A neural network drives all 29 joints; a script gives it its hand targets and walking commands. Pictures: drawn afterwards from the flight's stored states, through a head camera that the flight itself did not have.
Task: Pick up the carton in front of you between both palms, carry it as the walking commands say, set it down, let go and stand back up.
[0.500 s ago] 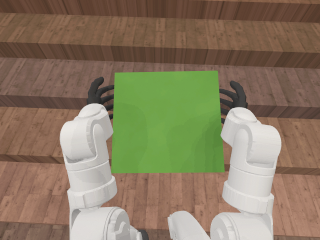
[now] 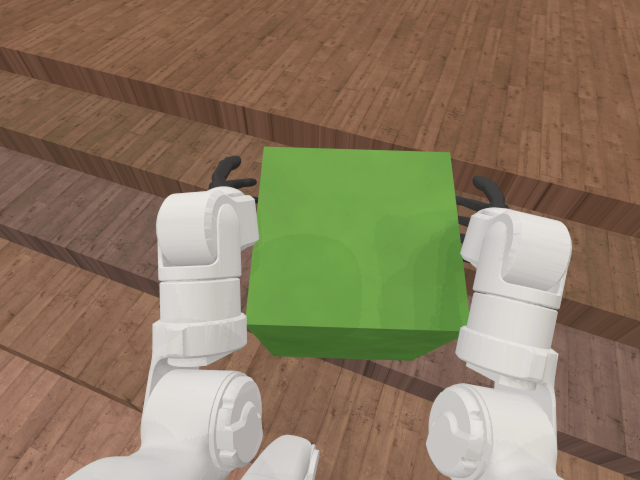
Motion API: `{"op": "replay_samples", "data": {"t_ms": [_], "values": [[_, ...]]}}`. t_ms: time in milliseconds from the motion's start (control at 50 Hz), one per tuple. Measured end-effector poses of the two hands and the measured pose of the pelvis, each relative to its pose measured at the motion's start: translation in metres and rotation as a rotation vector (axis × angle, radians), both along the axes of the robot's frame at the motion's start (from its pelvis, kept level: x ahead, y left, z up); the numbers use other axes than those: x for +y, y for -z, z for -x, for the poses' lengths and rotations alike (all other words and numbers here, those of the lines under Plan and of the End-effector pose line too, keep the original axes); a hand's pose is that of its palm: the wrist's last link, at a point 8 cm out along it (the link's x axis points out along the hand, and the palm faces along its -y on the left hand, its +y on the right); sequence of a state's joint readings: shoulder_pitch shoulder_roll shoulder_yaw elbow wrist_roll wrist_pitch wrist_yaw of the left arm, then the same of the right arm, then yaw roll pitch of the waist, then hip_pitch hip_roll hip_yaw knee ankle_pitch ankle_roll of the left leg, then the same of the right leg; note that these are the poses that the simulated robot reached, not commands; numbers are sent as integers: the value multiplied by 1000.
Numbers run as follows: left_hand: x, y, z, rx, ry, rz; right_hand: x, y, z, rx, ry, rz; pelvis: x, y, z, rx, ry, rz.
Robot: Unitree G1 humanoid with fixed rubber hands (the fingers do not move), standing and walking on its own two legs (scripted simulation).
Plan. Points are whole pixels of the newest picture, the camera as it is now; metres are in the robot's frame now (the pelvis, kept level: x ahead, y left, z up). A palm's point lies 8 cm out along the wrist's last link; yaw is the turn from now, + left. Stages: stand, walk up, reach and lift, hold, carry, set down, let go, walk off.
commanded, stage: carry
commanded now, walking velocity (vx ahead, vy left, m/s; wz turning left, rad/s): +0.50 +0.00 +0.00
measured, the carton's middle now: (348, 269) +0.39 +0.05 +0.04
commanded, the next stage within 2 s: none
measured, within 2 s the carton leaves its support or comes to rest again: neither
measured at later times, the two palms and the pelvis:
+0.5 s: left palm (315, 19) +0.68 +0.15 +0.23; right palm (518, 58) +0.64 -0.13 +0.23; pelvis +0.30 +0.07 +0.10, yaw -2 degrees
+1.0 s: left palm out of the picture +0.92 +0.14 +0.36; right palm out of the picture +0.95 -0.15 +0.35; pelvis +0.57 -0.03 +0.21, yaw -1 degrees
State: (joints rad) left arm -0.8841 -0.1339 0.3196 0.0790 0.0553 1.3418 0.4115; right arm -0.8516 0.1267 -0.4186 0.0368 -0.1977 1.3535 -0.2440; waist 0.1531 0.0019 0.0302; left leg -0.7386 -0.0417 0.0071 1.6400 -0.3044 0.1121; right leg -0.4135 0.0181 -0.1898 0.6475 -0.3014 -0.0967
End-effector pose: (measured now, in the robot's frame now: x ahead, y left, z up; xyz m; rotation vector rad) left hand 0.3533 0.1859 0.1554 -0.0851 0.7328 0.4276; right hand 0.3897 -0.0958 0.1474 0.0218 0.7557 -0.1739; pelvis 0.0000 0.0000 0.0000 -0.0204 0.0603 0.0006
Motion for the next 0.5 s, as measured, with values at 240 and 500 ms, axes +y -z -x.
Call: {"op": "replay_samples", "data": {"t_ms": [240, 500], "values": [[-2, -66, -166, -127, 112, -29, -4, -63, -139, -131, 63, -2, 27, -27, -149, 13, 15, -58], [-33, -71, -330, 7, 277, 51, -31, -79, -246, 11, 259, 32, 68, -100, -297, -14, 38, -58]]}}
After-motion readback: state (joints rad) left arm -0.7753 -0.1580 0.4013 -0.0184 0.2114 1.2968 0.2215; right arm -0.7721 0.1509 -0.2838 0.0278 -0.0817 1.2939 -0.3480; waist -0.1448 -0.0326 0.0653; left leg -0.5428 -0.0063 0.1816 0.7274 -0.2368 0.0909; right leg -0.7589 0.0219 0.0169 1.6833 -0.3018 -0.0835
